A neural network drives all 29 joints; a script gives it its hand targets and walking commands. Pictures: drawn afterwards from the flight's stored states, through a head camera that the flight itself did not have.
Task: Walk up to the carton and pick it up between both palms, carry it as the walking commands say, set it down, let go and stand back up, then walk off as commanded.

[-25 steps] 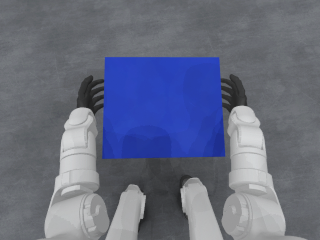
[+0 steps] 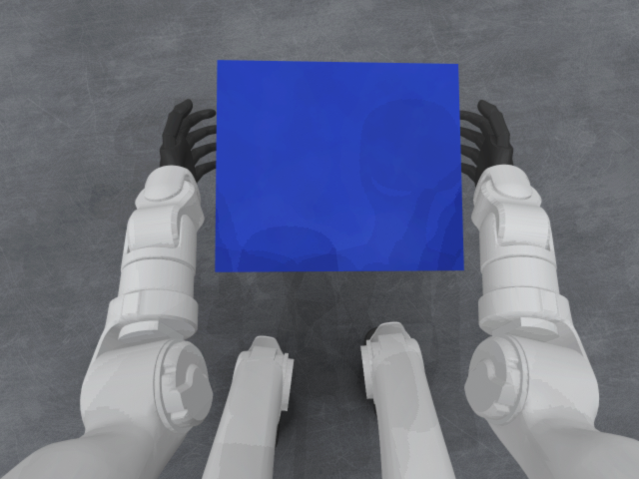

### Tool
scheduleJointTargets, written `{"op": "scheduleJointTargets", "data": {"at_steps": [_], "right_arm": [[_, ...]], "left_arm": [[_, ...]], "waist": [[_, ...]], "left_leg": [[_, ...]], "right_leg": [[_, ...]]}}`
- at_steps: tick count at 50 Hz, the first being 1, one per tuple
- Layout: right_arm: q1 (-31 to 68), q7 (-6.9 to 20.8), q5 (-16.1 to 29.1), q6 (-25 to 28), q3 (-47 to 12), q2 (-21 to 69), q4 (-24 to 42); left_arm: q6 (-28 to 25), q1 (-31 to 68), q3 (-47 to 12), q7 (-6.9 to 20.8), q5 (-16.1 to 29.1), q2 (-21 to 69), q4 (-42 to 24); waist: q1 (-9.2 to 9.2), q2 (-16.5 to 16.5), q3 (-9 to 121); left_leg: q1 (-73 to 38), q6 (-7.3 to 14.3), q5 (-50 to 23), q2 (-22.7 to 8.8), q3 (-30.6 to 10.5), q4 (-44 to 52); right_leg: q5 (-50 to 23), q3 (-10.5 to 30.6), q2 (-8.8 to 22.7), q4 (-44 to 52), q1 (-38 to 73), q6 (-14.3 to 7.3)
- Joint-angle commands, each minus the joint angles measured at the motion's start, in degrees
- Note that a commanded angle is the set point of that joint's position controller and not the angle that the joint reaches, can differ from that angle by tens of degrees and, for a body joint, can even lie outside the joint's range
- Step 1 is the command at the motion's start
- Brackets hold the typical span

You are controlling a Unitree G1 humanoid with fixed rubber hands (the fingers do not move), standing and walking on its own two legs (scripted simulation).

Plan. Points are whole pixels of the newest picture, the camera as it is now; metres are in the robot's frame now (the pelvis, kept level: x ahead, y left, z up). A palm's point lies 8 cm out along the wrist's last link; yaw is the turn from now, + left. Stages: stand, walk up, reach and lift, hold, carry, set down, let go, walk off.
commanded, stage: set down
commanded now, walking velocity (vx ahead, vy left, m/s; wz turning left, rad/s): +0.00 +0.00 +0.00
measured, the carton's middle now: (333, 185) +0.48 -0.04 -0.18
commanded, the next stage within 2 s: none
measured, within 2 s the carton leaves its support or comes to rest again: rests again in 2.00 s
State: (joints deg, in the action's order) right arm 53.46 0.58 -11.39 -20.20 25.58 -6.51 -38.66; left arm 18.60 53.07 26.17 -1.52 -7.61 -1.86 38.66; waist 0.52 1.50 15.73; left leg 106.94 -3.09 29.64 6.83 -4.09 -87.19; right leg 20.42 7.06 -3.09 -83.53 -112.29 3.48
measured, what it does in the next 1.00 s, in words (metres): lowers itself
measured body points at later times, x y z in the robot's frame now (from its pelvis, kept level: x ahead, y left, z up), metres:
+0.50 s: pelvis -0.01 -0.01 -0.07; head +0.30 -0.06 +0.25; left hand +0.51 +0.14 -0.18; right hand +0.50 -0.23 -0.19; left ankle +0.07 +0.13 -0.52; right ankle +0.11 -0.14 -0.52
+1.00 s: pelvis -0.02 -0.01 -0.13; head +0.33 -0.04 +0.15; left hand +0.53 +0.14 -0.27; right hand +0.52 -0.23 -0.28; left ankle +0.07 +0.13 -0.52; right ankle +0.11 -0.14 -0.52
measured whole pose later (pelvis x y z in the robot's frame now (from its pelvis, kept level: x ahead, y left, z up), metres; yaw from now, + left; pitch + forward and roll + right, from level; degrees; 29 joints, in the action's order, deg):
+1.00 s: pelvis -0.02 -0.01 -0.13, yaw +3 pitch +50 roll +4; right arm 71.9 -3.6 -4.2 -17.1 19.0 -15.9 -47.9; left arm 15.5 70.4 21.8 -6.0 -1.7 -9.1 45.4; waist 1.5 2.0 0.8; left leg 129.4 -5.7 34.9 8.9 -3.5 -113.6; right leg 24.5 6.6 -4.7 -110.0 -135.5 4.0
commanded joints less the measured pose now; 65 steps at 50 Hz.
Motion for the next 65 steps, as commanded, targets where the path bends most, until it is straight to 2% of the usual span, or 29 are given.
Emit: {"op": "scheduleJointTargets", "data": {"at_steps": [1,8,16,22,28,37,52,58,65], "right_arm": [[32.23,16.72,8.16,0.85,-26.97,50.62,-2.64],[34.43,15.95,8.39,1.45,-27.08,50.63,-2.76],[37.98,13.75,10.06,2.17,-30.2,50.42,-0.58],[40.96,12.43,10.92,2.37,-31.03,49.52,-0.61],[43.61,11.95,11.3,2.59,-30.14,48.06,-2.29],[46.8,12.02,12.39,3.38,-29.29,45.88,-4.11],[52.04,12.2,15.7,5.36,-30.54,40.66,-4.42],[53.54,12.75,16.63,6.61,-29.26,37.52,-5.92],[54.03,13.22,16.9,7.9,-27.25,33.99,-7.91]], "left_arm": [[-0.12,35.85,-28.06,16.19,7.5,51.32,0.6],[-0.92,37.75,-27.27,15.57,7.29,49.65,1.23],[-1.9,40.29,-28.51,15.6,9.36,47.22,0.37],[-2.02,42.87,-29.15,15.6,10.66,45.66,0.15],[-2.0,45.49,-28.58,15.18,10.91,44.57,1.11],[-2.57,49.18,-28.18,13.96,11.14,43.66,2.18],[-4.42,54.91,-30.89,11.35,13.77,42.57,2.57],[-5.5,56.18,-30.85,10.1,13.37,41.24,4.29],[-6.62,57.57,-31.73,9.11,14.04,40.27,5.48]], "waist": [[1.43,-1.55,49.42],[0.94,-2.06,51.57],[0.75,-4.8,55.68],[0.92,-6.04,56.49],[1.0,-5.9,55.0],[1.15,-4.74,53.35],[2.9,-2.77,50.99],[3.25,0.63,44.66],[5.31,4.2,40.49]], "left_leg": [[-17.1,0.65,-8.83,2.63,7.74,10.12],[-12.28,0.78,-10.18,2.99,8.88,5.4],[-4.98,1.04,-10.15,3.25,9.94,-0.06],[-1.05,1.22,-8.67,3.16,10.5,-3.34],[1.14,1.3,-7.27,2.88,10.73,-6.03],[1.93,1.24,-7.49,2.54,10.92,-10.09],[0.37,0.93,-9.78,2.15,10.64,-17.22],[0.28,0.69,-10.79,2.01,10.41,-19.67],[-0.97,0.29,-12.47,1.77,9.82,-22.42]], "right_leg": [[-8.45,-11.8,-3.89,1.99,38.35,-2.64],[-11.41,-11.14,-3.59,-1.67,38.34,-2.19],[-14.92,-10.44,-3.18,-5.95,41.03,-1.34],[-14.79,-10.55,-2.93,-8.93,40.72,-1.16],[-13.12,-11.02,-2.74,-11.78,37.35,-1.27],[-12.17,-11.68,-2.44,-16.28,32.01,-1.45],[-12.69,-12.51,-1.59,-23.75,25.86,-1.72],[-12.49,-12.25,-1.43,-26.19,20.68,-2.13],[-13.4,-12.07,-1.05,-28.87,17.25,-2.68]]}}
